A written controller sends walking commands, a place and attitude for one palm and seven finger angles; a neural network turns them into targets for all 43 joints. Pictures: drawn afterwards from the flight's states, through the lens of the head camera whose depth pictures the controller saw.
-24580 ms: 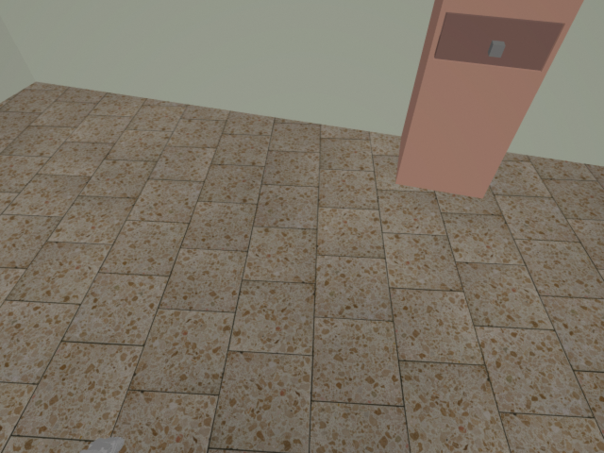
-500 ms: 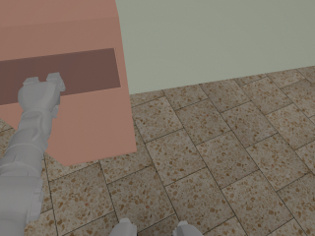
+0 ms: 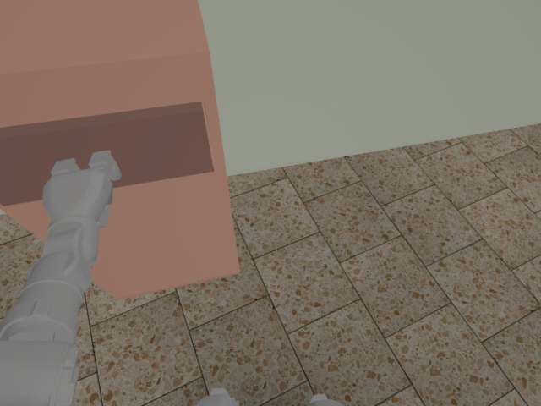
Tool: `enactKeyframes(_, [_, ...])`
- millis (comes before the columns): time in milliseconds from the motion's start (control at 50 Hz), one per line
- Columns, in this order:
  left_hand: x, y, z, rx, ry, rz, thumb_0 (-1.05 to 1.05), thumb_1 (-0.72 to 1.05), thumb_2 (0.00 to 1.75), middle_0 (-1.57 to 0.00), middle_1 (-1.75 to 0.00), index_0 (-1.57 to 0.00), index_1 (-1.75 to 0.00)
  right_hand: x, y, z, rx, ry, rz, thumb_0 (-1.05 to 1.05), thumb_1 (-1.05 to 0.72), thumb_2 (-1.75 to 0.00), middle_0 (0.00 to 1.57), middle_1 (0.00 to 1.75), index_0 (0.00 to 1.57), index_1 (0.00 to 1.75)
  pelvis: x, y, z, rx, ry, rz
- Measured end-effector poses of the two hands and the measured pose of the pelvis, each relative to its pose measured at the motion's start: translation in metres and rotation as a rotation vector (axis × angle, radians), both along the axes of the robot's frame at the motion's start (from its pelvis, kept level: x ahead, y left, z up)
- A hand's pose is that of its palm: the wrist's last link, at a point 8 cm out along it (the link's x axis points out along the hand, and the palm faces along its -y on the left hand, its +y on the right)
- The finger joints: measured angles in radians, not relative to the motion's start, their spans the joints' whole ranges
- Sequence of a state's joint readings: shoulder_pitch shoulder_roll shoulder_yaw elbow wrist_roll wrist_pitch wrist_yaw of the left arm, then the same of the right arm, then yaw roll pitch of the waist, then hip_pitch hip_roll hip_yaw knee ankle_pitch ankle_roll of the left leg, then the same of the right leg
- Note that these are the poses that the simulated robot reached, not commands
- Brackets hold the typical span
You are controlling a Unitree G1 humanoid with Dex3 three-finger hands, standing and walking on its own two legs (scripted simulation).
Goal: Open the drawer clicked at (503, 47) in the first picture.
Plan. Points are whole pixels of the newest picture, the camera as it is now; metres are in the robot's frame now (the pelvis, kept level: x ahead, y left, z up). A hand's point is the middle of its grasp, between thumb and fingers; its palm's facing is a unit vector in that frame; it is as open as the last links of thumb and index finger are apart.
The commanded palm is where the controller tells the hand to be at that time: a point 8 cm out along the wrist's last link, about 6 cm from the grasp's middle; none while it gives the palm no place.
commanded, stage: pull the drawer open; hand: left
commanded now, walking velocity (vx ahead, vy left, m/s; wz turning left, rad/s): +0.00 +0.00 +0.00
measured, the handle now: (95, 179) +0.47 +0.29 +0.01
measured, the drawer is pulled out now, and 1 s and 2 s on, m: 0.02 0.16 0.26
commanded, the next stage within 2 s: none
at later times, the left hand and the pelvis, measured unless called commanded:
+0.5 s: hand (95, 242) +0.36 +0.27 -0.01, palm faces -0.02 -0.05 -1.00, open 7.7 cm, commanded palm +0.33 +0.26 +0.05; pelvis +0.02 +0.00 +0.01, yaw +1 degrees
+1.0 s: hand (93, 297) +0.28 +0.25 -0.01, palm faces -0.02 -0.06 -1.00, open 7.7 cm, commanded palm +0.25 +0.25 +0.05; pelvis +0.01 -0.02 +0.01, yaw +2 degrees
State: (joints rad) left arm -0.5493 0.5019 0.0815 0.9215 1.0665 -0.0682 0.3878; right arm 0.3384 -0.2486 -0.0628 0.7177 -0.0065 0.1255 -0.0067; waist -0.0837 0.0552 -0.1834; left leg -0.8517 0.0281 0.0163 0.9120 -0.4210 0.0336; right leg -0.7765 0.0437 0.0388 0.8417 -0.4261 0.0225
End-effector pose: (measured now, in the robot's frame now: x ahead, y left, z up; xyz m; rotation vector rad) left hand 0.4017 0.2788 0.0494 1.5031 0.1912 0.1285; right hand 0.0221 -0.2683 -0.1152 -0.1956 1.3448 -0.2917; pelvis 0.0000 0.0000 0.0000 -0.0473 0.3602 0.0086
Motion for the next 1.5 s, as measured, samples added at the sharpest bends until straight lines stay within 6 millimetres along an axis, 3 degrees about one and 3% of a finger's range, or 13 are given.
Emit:
enactKeyframes(320, [-0.035,-0.008,-0.001,0.012,-0.014,0.008,0.00,0.47,0.73,-0.30,-1.35,-0.24,-1.35,0.080,0.009,0.010,0.029,-0.174,0.066,0.00,-0.90,-0.90,0.20,0.30,0.20,0.30,0.017,0.001,0.009,0.006,-0.045,0.009])
enactKeyframes(520, [-0.060,-0.014,-0.001,0.016,-0.008,0.022,0.01,0.48,0.70,-0.31,-1.35,-0.24,-1.35,0.112,0.010,0.017,0.032,-0.242,0.115,0.01,-0.90,-0.90,0.20,0.30,0.20,0.30,0.020,-0.005,0.013,0.013,-0.075,0.021])
enactKeyframes(800, [-0.106,-0.025,0.000,0.005,-0.004,0.035,0.02,0.49,0.68,-0.31,-1.35,-0.24,-1.34,0.128,0.005,0.022,0.041,-0.314,0.137,0.01,-0.90,-0.90,0.20,0.30,0.20,0.30,0.021,-0.014,0.015,0.025,-0.115,0.016])
enactKeyframes(1040, [-0.146,-0.034,-0.001,0.010,-0.018,0.045,0.02,0.47,0.71,-0.32,-1.33,-0.26,-1.34,0.140,0.003,0.023,0.048,-0.374,0.184,0.01,-0.90,-0.90,0.20,0.30,0.20,0.30,0.010,-0.022,0.013,0.034,-0.151,0.029])
enactKeyframes(1500, [-0.175,-0.041,0.000,0.003,-0.006,0.067,0.04,0.50,0.66,-0.31,-1.33,-0.26,-1.33,0.141,-0.001,0.028,0.050,-0.419,0.192,0.01,-0.90,-0.90,0.20,0.30,0.20,0.30,0.001,-0.031,0.014,0.045,-0.176,0.020])
